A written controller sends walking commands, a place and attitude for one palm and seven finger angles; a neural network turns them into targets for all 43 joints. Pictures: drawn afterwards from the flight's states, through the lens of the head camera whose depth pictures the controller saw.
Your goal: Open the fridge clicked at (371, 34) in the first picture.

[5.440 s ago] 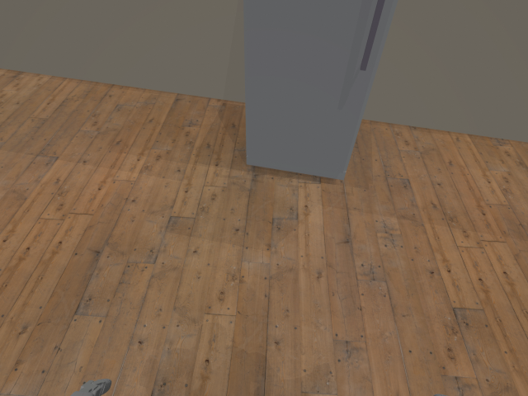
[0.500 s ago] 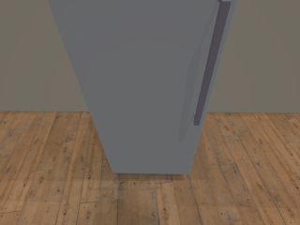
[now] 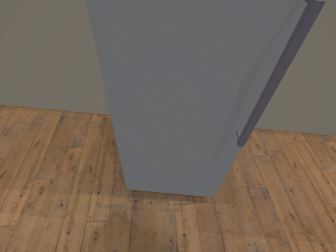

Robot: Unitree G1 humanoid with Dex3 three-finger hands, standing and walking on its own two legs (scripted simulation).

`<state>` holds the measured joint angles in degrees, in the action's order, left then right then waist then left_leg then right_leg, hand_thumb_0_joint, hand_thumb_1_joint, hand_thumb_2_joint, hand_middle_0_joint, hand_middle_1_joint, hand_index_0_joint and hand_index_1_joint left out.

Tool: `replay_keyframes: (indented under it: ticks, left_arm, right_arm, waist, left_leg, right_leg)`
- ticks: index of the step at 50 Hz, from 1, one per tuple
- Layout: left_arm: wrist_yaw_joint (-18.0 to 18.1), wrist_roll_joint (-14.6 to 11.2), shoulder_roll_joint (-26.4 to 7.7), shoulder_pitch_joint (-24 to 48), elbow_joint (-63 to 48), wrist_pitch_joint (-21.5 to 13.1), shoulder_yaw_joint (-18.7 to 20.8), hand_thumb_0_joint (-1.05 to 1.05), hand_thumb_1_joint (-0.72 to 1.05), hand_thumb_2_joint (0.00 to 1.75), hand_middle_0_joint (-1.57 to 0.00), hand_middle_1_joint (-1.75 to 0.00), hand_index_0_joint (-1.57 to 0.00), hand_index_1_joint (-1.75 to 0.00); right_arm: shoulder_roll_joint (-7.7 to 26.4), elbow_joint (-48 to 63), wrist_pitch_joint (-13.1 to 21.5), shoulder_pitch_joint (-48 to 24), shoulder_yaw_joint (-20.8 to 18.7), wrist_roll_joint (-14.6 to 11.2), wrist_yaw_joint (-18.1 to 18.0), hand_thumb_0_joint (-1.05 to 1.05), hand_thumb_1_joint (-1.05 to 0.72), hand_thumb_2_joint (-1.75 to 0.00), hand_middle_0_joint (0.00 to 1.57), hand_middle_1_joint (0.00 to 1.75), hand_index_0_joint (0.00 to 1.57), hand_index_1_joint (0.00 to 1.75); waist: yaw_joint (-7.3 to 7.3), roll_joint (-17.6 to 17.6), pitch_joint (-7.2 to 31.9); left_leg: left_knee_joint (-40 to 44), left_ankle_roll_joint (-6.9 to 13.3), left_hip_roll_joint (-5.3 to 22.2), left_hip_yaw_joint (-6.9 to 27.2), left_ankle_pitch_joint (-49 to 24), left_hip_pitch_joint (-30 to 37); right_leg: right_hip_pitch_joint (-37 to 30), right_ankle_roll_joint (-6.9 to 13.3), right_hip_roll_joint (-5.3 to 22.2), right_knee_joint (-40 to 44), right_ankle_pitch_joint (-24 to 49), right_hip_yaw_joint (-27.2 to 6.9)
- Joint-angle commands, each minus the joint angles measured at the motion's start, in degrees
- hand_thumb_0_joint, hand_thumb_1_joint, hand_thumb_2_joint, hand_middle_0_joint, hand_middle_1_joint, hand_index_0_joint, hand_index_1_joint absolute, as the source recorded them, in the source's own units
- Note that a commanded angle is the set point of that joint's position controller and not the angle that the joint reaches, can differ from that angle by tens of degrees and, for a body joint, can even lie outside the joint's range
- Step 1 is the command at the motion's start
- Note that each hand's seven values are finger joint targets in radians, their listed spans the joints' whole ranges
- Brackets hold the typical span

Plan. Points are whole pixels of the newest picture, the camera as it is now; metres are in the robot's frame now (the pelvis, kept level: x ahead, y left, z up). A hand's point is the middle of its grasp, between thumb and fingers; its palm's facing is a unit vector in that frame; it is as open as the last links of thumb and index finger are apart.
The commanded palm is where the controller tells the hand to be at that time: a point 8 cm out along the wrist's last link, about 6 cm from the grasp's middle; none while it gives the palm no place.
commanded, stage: come to a stop and stand still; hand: right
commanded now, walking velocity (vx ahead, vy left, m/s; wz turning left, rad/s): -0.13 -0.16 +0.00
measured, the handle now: (265, 89) +0.52 -0.22 +0.14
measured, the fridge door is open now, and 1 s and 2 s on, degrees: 0 0 0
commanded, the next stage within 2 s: look again from close up in 1.86 s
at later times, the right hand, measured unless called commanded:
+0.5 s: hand out of the picture -0.02 -0.19 -0.17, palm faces +0.04 +0.97 -0.22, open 7.3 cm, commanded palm none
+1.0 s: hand out of the picture -0.03 -0.21 -0.16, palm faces +0.00 +0.98 -0.22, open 7.4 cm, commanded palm none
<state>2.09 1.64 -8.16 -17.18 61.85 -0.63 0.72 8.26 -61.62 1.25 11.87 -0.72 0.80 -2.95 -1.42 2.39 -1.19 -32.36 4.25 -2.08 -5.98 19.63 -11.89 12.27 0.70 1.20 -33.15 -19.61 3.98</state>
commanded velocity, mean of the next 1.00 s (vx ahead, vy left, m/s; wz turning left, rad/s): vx -0.03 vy -0.03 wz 0.00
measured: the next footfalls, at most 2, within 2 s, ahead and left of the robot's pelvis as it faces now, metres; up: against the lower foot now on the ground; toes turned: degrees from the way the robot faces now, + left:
none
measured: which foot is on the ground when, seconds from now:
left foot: down 0.00-1.00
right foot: down 0.00-1.00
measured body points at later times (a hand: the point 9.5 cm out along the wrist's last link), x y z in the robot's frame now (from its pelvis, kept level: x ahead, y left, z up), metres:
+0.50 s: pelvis -0.03 -0.01 +0.00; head -0.03 +0.00 +0.45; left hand +0.00 +0.22 -0.16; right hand -0.02 -0.24 -0.15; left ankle -0.02 +0.07 -0.73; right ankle -0.02 -0.13 -0.73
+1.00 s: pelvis -0.03 -0.03 +0.01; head -0.01 -0.02 +0.46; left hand -0.06 +0.19 -0.15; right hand -0.02 -0.26 -0.14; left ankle -0.02 +0.07 -0.73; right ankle -0.02 -0.13 -0.73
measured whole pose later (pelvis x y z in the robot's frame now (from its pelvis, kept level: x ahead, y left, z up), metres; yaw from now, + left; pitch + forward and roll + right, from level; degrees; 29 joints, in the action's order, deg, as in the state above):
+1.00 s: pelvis -0.03 -0.03 +0.01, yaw +0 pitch +0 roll -1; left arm 1.3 1.1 -8.5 -19.3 64.6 -1.0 -0.3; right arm 9.4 -62.9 1.0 16.9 0.1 1.1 -1.4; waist -0.5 0.7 -1.2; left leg -26.7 1.6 0.9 -4.3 14.0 -12.7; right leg 12.1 1.2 -0.2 -24.6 -12.4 4.4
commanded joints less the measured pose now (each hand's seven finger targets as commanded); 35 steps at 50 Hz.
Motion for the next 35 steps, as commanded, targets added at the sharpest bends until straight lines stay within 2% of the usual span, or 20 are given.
replay_keyframes:
  ticks: [1,2,3,6,9,10,11,13,14,16,17,19,20,21,22,23,24,26,28,35]
  left_arm:
    - [0.1,-0.6,-3.6,-2.1,-1.6,-1.0,-0.6,0.00,0.90,0.90,-0.20,-0.30,-0.20,-0.30]
    - [0.2,-0.7,-4.8,-2.0,-2.0,-0.9,-0.3,0.00,0.90,0.90,-0.20,-0.30,-0.20,-0.30]
    - [0.2,-0.9,-4.7,-2.3,-2.0,-0.9,-0.1,0.00,0.90,0.90,-0.20,-0.30,-0.20,-0.30]
    - [0.4,-1.0,-4.9,-3.5,-2.7,-0.1,0.1,0.00,0.90,0.90,-0.20,-0.30,-0.20,-0.30]
    - [0.3,-0.9,-5.6,-2.5,-4.2,0.8,0.6,0.00,0.90,0.90,-0.20,-0.30,-0.20,-0.30]
    - [0.2,-0.9,-5.3,-1.6,-4.7,1.0,0.7,0.00,0.90,0.90,-0.20,-0.30,-0.20,-0.30]
    - [0.2,-0.9,-5.1,-0.7,-5.1,1.3,0.9,0.00,0.90,0.90,-0.20,-0.30,-0.20,-0.30]
    - [0.1,-0.9,-4.6,0.6,-5.8,1.6,1.1,0.00,0.90,0.90,-0.20,-0.30,-0.20,-0.30]
    - [0.0,-0.9,-4.6,1.4,-6.0,1.8,1.1,0.00,0.90,0.90,-0.20,-0.30,-0.20,-0.30]
    - [-0.4,-1.1,-4.0,1.2,-5.7,1.9,1.1,0.00,0.90,0.90,-0.20,-0.30,-0.20,-0.30]
    - [-0.6,-1.1,-3.6,0.2,-5.3,1.8,1.0,0.00,0.90,0.90,-0.20,-0.30,-0.20,-0.30]
    - [-1.0,-1.0,-3.1,-2.7,-3.7,1.4,0.9,0.00,0.90,0.90,-0.20,-0.30,-0.20,-0.30]
    - [-0.9,-1.0,-4.0,-3.7,-3.2,1.0,0.9,0.00,0.90,0.90,-0.20,-0.30,-0.20,-0.30]
    - [-0.8,-0.7,-5.2,-3.1,-3.3,0.5,0.9,0.00,0.90,0.90,-0.20,-0.30,-0.20,-0.30]
    - [-0.7,-0.5,-6.3,-1.3,-3.8,0.3,0.8,0.00,0.90,0.90,-0.20,-0.30,-0.20,-0.30]
    - [-0.7,-0.5,-6.4,0.3,-4.2,0.4,0.8,0.00,0.90,0.90,-0.20,-0.30,-0.20,-0.30]
    - [-0.8,-0.5,-6.5,1.2,-4.2,0.4,0.6,0.00,0.90,0.90,-0.20,-0.30,-0.20,-0.30]
    - [-0.8,-0.5,-6.3,0.8,-4.1,0.3,0.5,0.00,0.90,0.90,-0.20,-0.30,-0.20,-0.30]
    - [-0.8,-0.4,-5.9,-0.8,-3.5,0.1,0.3,0.00,0.90,0.90,-0.20,-0.30,-0.20,-0.30]
    - [-0.8,-0.3,-6.4,-3.4,-2.1,-0.5,0.0,0.00,0.90,0.90,-0.20,-0.30,-0.20,-0.30]
  right_arm:
    - [5.0,1.7,0.6,4.4,-0.3,-0.2,0.2,0.00,-0.90,-0.90,0.20,0.30,0.20,0.30]
    - [6.3,2.1,1.0,4.6,-0.5,-0.2,0.3,0.00,-0.90,-0.90,0.20,0.30,0.20,0.30]
    - [7.3,2.3,1.2,4.7,-0.8,-0.1,0.2,0.00,-0.90,-0.90,0.20,0.30,0.20,0.30]
    - [8.2,3.1,0.8,6.4,-1.3,-0.3,-0.2,0.00,-0.90,-0.90,0.20,0.30,0.20,0.30]
    - [9.8,3.8,0.4,7.3,-2.0,0.0,-0.5,0.00,-0.90,-0.90,0.20,0.30,0.20,0.30]
    - [10.0,4.0,0.3,7.9,-2.2,0.1,-0.5,0.00,-0.90,-0.90,0.20,0.30,0.20,0.30]
    - [10.0,4.1,0.1,8.0,-2.2,0.2,-0.5,0.00,-0.90,-0.90,0.20,0.30,0.20,0.30]
    - [10.1,4.5,0.1,8.2,-2.3,0.7,-0.6,0.00,-0.90,-0.90,0.20,0.30,0.20,0.30]
    - [10.0,4.8,0.1,7.7,-2.3,0.7,-0.5,0.00,-0.90,-0.90,0.20,0.30,0.20,0.30]
    - [10.0,5.3,0.1,5.8,-2.1,0.7,-0.2,0.00,-0.90,-0.90,0.20,0.30,0.20,0.30]
    - [10.0,5.6,0.1,4.7,-2.1,0.6,-0.1,0.00,-0.90,-0.90,0.20,0.30,0.20,0.30]
    - [9.8,6.0,-0.2,2.6,-1.9,0.4,0.2,0.00,-0.90,-0.90,0.20,0.30,0.20,0.30]
    - [9.2,6.1,-0.4,2.3,-1.8,0.2,0.4,0.00,-0.90,-0.90,0.20,0.30,0.20,0.30]
    - [8.2,6.2,-0.6,2.7,-1.6,0.0,0.6,0.00,-0.90,-0.90,0.20,0.30,0.20,0.30]
    - [7.2,6.0,-0.8,3.7,-1.4,0.0,0.6,0.00,-0.90,-0.90,0.20,0.30,0.20,0.30]
    - [6.8,5.6,-0.9,4.9,-1.3,0.3,0.6,0.00,-0.90,-0.90,0.20,0.30,0.20,0.30]
    - [7.0,5.0,-1.0,5.1,-1.1,0.3,0.7,0.00,-0.90,-0.90,0.20,0.30,0.20,0.30]
    - [7.4,4.2,-0.8,5.9,-1.0,0.3,1.0,0.00,-0.90,-0.90,0.20,0.30,0.20,0.30]
    - [7.4,3.8,-0.5,6.4,-0.9,0.3,1.0,0.00,-0.90,-0.90,0.20,0.30,0.20,0.30]
    - [7.4,2.8,0.0,7.5,-0.9,0.2,1.2,0.00,-0.90,-0.90,0.20,0.30,0.20,0.30]
  waist:
    - [1.48,3.8,-5.8]
    - [1.28,1.0,-6.1]
    - [1.00,0.8,-4.9]
    - [1.06,-4.0,1.5]
    - [1.57,-7.8,3.2]
    - [2.03,-9.3,3.0]
    - [2.23,-9.4,2.1]
    - [2.74,-8.8,2.5]
    - [2.70,-8.9,2.0]
    - [1.73,-8.0,1.1]
    - [1.00,-7.6,0.8]
    - [-0.51,-7.4,0.0]
    - [-0.76,-4.6,-0.4]
    - [0.03,0.0,-1.2]
    - [1.24,2.2,-2.5]
    - [1.96,1.5,-3.8]
    - [2.13,2.3,-4.6]
    - [1.98,0.2,-6.0]
    - [1.62,-2.0,-5.2]
    - [1.46,-1.4,-3.4]
  left_leg:
    - [8.5,-0.9,7.6,8.7,-15.7,-0.9]
    - [9.6,-0.4,8.7,10.1,-19.4,-1.2]
    - [8.8,-0.1,9.7,10.8,-26.2,-0.3]
    - [5.9,0.0,12.1,11.5,-39.1,5.1]
    - [5.3,1.2,15.5,14.1,-48.6,8.8]
    - [5.8,2.1,16.8,15.2,-51.2,9.8]
    - [6.7,3.9,18.5,17.0,-51.6,9.8]
    - [8.5,7.1,20.7,19.1,-49.8,9.6]
    - [9.2,7.7,20.6,19.1,-47.2,8.2]
    - [10.7,7.6,19.3,17.6,-38.4,3.7]
    - [11.0,6.8,18.0,16.5,-32.7,0.9]
    - [10.5,3.3,14.4,13.6,-18.5,-5.6]
    - [9.4,1.4,12.2,12.0,-11.8,-7.9]
    - [8.3,-0.5,9.3,10.2,-7.5,-8.5]
    - [8.6,-1.8,7.2,8.8,-4.6,-6.4]
    - [9.9,-2.3,7.0,8.4,-0.9,-4.3]
    - [10.6,-2.2,7.2,8.8,0.9,-3.2]
    - [12.5,-1.6,7.9,10.4,2.9,-3.8]
    - [13.8,-1.4,8.3,10.6,3.7,-4.1]
    - [13.4,-1.3,8.4,9.6,4.1,-2.9]
  right_leg:
    - [1.9,1.9,6.5,10.1,18.9,-7.0]
    - [0.9,1.4,5.8,9.8,17.7,-6.2]
    - [-0.6,0.9,5.6,9.4,20.2,-5.3]
    - [-2.1,0.0,4.9,7.2,21.9,-3.6]
    - [1.6,-0.9,2.7,3.9,14.0,-1.7]
    - [3.8,-1.3,1.7,2.2,7.4,-1.3]
    - [5.8,-1.5,1.1,0.2,0.0,-1.2]
    - [7.7,-1.8,0.5,-4.2,-6.4,-1.8]
    - [7.9,-1.9,0.7,-5.8,-7.1,-2.3]
    - [5.6,-2.0,0.9,-5.2,-5.0,-2.5]
    - [2.7,-1.9,0.9,-2.1,-2.3,-2.3]
    - [-4.7,-1.6,0.4,6.1,5.8,-1.5]
    - [-7.0,-1.1,1.7,8.8,8.0,-2.3]
    - [-5.8,0.3,4.7,10.7,10.9,-5.5]
    - [-1.3,1.8,7.2,12.3,10.8,-8.2]
    - [2.6,2.2,8.0,13.7,6.0,-8.2]
    - [5.0,1.9,7.0,15.1,1.3,-8.7]
    - [5.8,1.3,5.4,15.7,-2.5,-8.0]
    - [4.2,1.3,5.0,15.4,-1.1,-7.1]
    - [5.2,1.4,4.7,16.4,-2.2,-7.8]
